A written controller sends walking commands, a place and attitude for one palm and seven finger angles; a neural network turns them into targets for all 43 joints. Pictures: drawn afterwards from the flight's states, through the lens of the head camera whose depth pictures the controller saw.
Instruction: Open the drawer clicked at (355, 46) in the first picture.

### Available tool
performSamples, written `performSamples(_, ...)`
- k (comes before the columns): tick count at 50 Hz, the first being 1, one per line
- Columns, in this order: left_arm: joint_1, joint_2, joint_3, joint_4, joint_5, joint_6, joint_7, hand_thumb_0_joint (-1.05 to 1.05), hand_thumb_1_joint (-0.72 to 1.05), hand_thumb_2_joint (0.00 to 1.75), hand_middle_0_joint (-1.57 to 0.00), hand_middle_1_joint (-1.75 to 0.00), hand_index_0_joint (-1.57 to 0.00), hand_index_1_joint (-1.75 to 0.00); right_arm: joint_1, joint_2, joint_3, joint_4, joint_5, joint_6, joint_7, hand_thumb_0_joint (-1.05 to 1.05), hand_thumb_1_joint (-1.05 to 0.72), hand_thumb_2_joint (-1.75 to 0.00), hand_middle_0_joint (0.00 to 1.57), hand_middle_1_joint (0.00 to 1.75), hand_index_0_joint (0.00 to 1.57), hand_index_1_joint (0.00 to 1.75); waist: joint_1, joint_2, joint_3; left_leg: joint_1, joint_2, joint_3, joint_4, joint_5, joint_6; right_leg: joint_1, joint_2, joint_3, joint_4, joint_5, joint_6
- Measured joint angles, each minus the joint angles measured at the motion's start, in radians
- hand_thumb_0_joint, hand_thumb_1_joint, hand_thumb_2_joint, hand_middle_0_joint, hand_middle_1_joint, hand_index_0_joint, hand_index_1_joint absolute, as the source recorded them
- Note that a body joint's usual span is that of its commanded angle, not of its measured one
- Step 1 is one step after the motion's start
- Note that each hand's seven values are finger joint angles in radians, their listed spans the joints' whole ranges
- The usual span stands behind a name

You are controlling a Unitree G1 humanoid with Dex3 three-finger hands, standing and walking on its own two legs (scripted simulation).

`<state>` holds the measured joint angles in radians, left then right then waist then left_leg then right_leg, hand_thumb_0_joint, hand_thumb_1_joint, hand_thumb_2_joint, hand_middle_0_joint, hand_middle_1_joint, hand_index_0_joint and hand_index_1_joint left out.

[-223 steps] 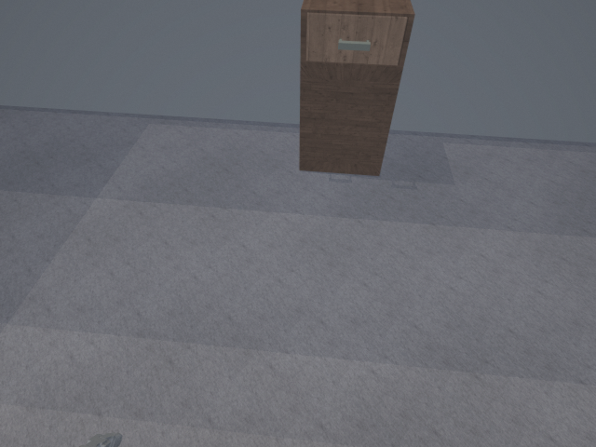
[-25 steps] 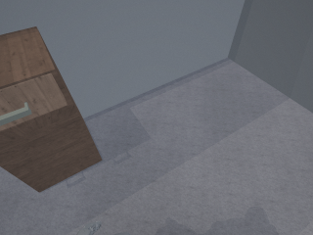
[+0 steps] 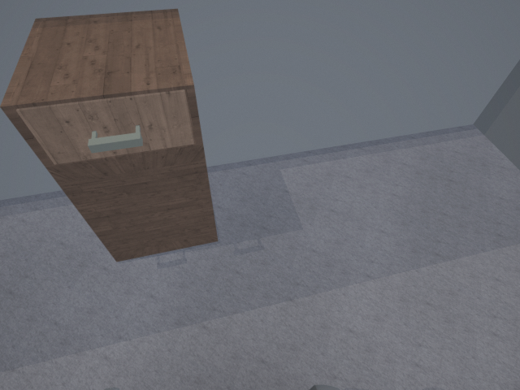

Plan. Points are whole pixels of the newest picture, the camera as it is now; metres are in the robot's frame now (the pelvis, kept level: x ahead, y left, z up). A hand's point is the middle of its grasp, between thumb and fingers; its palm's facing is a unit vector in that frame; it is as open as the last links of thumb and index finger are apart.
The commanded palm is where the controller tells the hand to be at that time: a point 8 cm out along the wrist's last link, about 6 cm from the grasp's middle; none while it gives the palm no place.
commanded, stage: turn to face it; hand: left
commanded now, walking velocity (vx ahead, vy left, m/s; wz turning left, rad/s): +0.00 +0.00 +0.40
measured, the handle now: (116, 137) +0.68 +0.40 -0.09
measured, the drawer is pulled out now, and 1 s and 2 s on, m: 0.00 0.00 0.00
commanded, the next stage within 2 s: take the last steps up to it in 0.26 s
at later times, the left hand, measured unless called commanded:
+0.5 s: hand out of the picture -0.04 +0.14 -0.16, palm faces +0.29 -0.93 -0.24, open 7.3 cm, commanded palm none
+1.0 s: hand out of the picture +0.09 +0.21 -0.17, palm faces +0.25 -0.95 -0.17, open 7.4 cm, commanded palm none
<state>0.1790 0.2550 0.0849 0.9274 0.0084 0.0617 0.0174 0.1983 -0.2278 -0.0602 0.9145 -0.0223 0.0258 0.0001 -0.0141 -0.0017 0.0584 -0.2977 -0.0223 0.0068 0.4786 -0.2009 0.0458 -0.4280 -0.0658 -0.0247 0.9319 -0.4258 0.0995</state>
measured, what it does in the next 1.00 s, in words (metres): steps on the spot: right foot, then left foot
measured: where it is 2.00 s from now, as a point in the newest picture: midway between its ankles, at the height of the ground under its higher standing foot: (254, 382)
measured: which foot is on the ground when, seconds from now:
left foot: down 0.00-0.14, up 0.16-0.58, down 0.60-1.00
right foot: up 0.00-0.12, down 0.14-0.60, up 0.62-1.00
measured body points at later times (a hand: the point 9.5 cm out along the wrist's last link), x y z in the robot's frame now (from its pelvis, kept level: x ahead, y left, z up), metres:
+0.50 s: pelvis -0.02 -0.04 +0.00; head +0.01 -0.05 +0.45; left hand -0.06 +0.19 -0.14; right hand +0.12 -0.27 -0.15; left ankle -0.08 +0.09 -0.70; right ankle +0.00 -0.14 -0.74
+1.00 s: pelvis +0.07 +0.01 +0.00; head +0.09 +0.02 +0.45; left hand +0.08 +0.26 -0.16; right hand +0.03 -0.22 -0.15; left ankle -0.07 +0.07 -0.74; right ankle +0.21 -0.08 -0.70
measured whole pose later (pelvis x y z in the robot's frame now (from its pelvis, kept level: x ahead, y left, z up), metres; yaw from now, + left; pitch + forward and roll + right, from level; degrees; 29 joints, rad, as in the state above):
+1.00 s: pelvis +0.07 +0.01 +0.00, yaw +14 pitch -1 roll +1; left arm 0.18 0.19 0.05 1.05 0.02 0.01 -0.02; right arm 0.46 -0.14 -0.02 1.14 -0.02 -0.05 -0.03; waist -0.03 -0.02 0.06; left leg 0.10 -0.02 0.10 0.28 -0.35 0.03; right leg -0.53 -0.10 -0.09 0.80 -0.22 0.02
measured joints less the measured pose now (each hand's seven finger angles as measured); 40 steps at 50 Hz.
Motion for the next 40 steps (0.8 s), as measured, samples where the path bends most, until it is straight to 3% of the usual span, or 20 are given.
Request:
performSamples(4, -0.008, -0.02, -0.015, -0.018, -0.005, -0.011, 0.002, 0.0, 0.91, 0.9, -0.2, -0.3, -0.2, -0.29, -0.006, -0.005, -0.003, 0.002, -0.001, 0.015, 0.005, 0.0, -0.91, -0.9, 0.21, 0.3, 0.2, 0.3, -0.007, 0.026, 0.001, -0.021, -0.012, -0.044, 0.023, 0.001, -0.02, 0.077, 0.026, 0.0, -0.172, 0.007, -0.016)
performSamples(6, -0.003, -0.03, -0.024, -0.03, -0.006, -0.026, 0.003, 0.0, 0.91, 0.9, -0.2, -0.3, -0.2, -0.29, -0.005, -0.008, -0.006, 0.003, 0.003, 0.021, 0.008, 0.0, -0.91, -0.9, 0.21, 0.3, 0.2, 0.3, -0.005, 0.034, -0.004, -0.041, -0.022, -0.062, 0.055, -0.008, -0.036, 0.143, 0.034, -0.01, -0.324, 0.085, -0.025)
performSamples(7, 0.001, -0.039, -0.029, -0.034, -0.003, -0.036, 0.005, 0.0, 0.91, 0.9, -0.2, -0.3, -0.2, -0.29, -0.005, -0.013, -0.009, 0.003, 0.007, 0.024, 0.01, 0.0, -0.91, -0.9, 0.21, 0.3, 0.2, 0.3, -0.001, 0.046, -0.007, -0.059, -0.021, -0.072, 0.088, -0.021, -0.044, 0.162, 0.04, -0.019, -0.372, 0.116, -0.047)
performSamples(10, 0.015, -0.07, -0.046, -0.035, 0.006, -0.049, 0.006, 0.0, 0.91, 0.9, -0.2, -0.3, -0.2, -0.29, -0.009, -0.024, -0.021, 0.013, 0.007, 0.043, 0.01, 0.0, -0.91, -0.9, 0.21, 0.3, 0.2, 0.3, 0.002, 0.071, -0.006, -0.142, -0.03, -0.073, 0.351, -0.226, -0.065, 0.172, 0.035, -0.058, -0.358, 0.107, -0.117)
performSamples(13, 0.036, -0.089, -0.055, -0.028, 0.007, -0.053, 0.007, 0.0, 0.9, 0.9, -0.2, -0.3, -0.21, -0.29, -0.018, -0.028, -0.025, 0.027, 0.004, 0.05, 0.015, 0.0, -0.91, -0.9, 0.2, 0.3, 0.2, 0.3, 0.004, 0.068, -0.005, -0.198, -0.015, -0.045, 0.59, -0.21, -0.084, 0.203, 0.02, -0.082, -0.396, 0.121, -0.131)
performSamples(16, 0.05, -0.1, -0.059, -0.014, 0.009, -0.056, 0.008, 0.0, 0.9, 0.9, -0.21, -0.3, -0.21, -0.29, -0.022, -0.024, -0.023, 0.039, 0.005, 0.05, 0.016, 0.0, -0.91, -0.9, 0.2, 0.3, 0.2, 0.3, 0.005, 0.056, -0.002, -0.191, 0.014, -0.027, 0.641, -0.188, -0.105, 0.223, 0.004, -0.107, -0.426, 0.135, -0.133)
performSamples(22, 0.086, -0.099, -0.06, 0.019, 0.016, -0.071, 0.004, 0.0, 0.91, 0.9, -0.21, -0.3, -0.21, -0.3, -0.041, -0.012, -0.008, 0.073, 0.007, 0.054, 0.013, 0.0, -0.91, -0.9, 0.2, 0.3, 0.2, 0.3, 0.035, 0.025, 0.004, -0.091, 0.048, -0.005, 0.467, -0.231, -0.113, 0.232, -0.016, -0.148, -0.447, 0.147, -0.129)
performSamples(27, 0.14, -0.075, -0.049, 0.077, 0.022, -0.079, -0.005, 0.0, 0.91, 0.9, -0.21, -0.3, -0.21, -0.3, -0.054, 0.008, 0.008, 0.082, 0.007, 0.032, 0.019, 0.0, -0.91, -0.9, 0.2, 0.3, 0.2, 0.3, 0.07, -0.004, -0.011, 0.007, 0.053, 0.043, 0.267, -0.254, -0.084, 0.235, -0.028, -0.173, -0.457, 0.15, -0.11)
performSamples(29, 0.167, -0.06, -0.043, 0.106, 0.02, -0.075, -0.007, 0.0, 0.91, 0.9, -0.21, -0.3, -0.21, -0.3, -0.052, 0.019, 0.016, 0.079, 0.008, 0.011, 0.019, 0.0, -0.91, -0.9, 0.2, 0.3, 0.2, 0.3, 0.077, -0.017, -0.022, 0.069, 0.05, 0.069, 0.129, -0.207, -0.07, 0.233, -0.034, -0.181, -0.441, 0.14, -0.095)
performSamples(31, 0.194, -0.047, -0.037, 0.133, 0.012, -0.062, -0.01, 0.0, 0.91, 0.9, -0.21, -0.3, -0.21, -0.29, -0.044, 0.028, 0.023, 0.074, 0.005, -0.018, 0.014, 0.0, -0.91, -0.9, 0.2, 0.3, 0.2, 0.3, 0.074, -0.024, -0.033, 0.111, 0.048, 0.077, 0.031, -0.119, -0.037, 0.209, -0.038, -0.178, -0.368, 0.082, -0.081)
performSamples(34, 0.208, -0.035, -0.036, 0.173, 0.018, -0.032, -0.013, 0.0, 0.91, 0.9, -0.2, -0.3, -0.2, -0.29, -0.011, 0.053, 0.035, 0.076, 0.0, -0.041, 0.003, 0.0, -0.91, -0.9, 0.2, 0.3, 0.2, 0.3, 0.068, -0.039, -0.039, 0.143, 0.038, 0.088, 0.04, -0.141, -0.01, 0.121, -0.024, -0.106, -0.124, -0.047, -0.083)
performSamples(37, 0.191, -0.036, -0.036, 0.184, 0.018, -0.031, -0.026, 0.01, 0.91, 0.9, -0.2, -0.3, -0.2, -0.29, 0.047, 0.066, 0.035, 0.093, 0.004, -0.056, -0.017, 0.0, -0.93, -0.9, 0.21, 0.3, 0.2, 0.3, 0.05, -0.034, -0.039, 0.207, 0.028, 0.08, -0.043, -0.124, -0.005, 0.024, -0.021, -0.071, 0.051, 0.029, -0.079)
performSamples(40, 0.157, -0.041, -0.037, 0.171, 0.017, -0.043, -0.033, 0.01, 0.91, 0.9, -0.2, -0.3, -0.2, -0.29, 0.106, 0.066, 0.037, 0.129, 0.009, -0.066, -0.023, 0.0, -0.94, -0.9, 0.21, 0.3, 0.2, 0.3, 0.044, -0.034, -0.033, 0.265, 0.013, 0.077, -0.126, -0.096, 0.003, -0.053, -0.033, -0.05, 0.103, 0.117, -0.067)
